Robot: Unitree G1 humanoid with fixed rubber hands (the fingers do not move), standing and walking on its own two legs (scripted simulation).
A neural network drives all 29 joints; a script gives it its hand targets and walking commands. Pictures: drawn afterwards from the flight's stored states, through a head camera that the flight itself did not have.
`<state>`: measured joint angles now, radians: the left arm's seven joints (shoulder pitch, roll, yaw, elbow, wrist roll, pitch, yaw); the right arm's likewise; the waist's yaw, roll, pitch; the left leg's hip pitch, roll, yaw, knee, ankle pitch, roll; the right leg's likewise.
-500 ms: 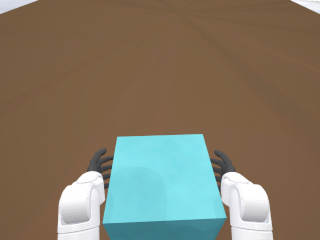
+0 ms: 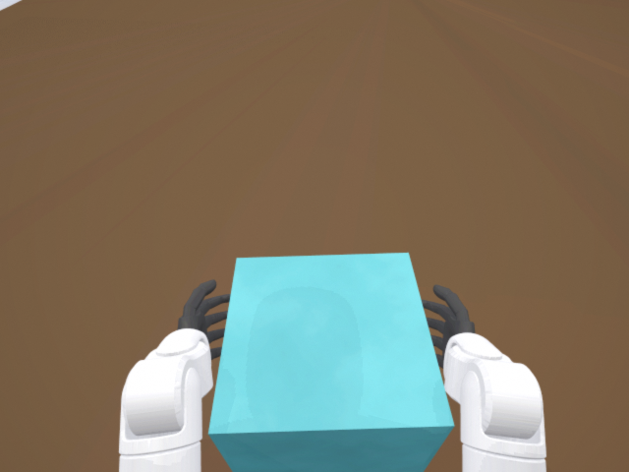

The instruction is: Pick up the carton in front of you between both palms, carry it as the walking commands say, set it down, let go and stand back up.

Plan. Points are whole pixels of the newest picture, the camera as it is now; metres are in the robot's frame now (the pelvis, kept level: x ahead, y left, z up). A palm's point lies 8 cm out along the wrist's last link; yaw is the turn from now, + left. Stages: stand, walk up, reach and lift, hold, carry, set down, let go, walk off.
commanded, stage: carry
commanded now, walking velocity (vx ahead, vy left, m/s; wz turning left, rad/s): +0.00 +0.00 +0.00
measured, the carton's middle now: (326, 379) +0.26 +0.00 +0.00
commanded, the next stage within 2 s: none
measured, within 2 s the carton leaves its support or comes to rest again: neither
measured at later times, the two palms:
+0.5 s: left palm (206, 253) +0.41 +0.16 +0.07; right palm (424, 259) +0.40 -0.14 +0.07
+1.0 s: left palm (213, 273) +0.40 +0.16 +0.03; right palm (421, 279) +0.39 -0.14 +0.03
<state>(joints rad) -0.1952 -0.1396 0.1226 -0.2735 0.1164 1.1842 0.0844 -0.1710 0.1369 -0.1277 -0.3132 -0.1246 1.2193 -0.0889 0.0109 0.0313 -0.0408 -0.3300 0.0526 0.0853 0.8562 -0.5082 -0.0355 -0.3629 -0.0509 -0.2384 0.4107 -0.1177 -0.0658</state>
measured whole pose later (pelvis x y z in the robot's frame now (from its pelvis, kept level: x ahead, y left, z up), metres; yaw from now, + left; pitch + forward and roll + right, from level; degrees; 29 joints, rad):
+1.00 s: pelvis +0.10 +0.02 -0.01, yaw -2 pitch +2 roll +0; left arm -0.27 -0.15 0.23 0.26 0.27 0.68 0.01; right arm -0.25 0.15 -0.21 0.25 -0.27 0.69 -0.01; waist 0.00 0.00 -0.10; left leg -0.26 0.06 0.17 0.53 -0.30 0.01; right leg -0.23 -0.07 -0.18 0.53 -0.33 0.00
